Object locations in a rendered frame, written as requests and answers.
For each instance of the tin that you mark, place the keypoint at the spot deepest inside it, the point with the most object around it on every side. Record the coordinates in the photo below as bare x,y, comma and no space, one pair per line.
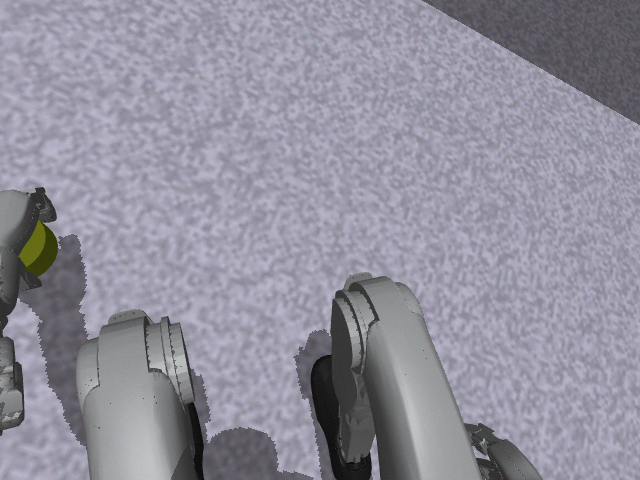
40,251

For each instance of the right robot hand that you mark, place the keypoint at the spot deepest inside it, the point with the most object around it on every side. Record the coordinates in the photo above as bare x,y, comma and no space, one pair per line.
507,462

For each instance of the left robot foot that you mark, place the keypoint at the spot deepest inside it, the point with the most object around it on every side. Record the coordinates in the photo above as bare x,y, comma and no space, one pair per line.
198,440

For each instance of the left robot hand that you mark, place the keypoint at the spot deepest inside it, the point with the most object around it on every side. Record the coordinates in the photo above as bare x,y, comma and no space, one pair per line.
19,214

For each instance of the left robot arm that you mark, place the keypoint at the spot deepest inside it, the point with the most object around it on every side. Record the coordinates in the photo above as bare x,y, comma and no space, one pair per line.
11,377

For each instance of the right robot foot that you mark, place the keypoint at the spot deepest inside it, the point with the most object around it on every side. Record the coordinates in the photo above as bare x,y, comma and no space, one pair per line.
326,407

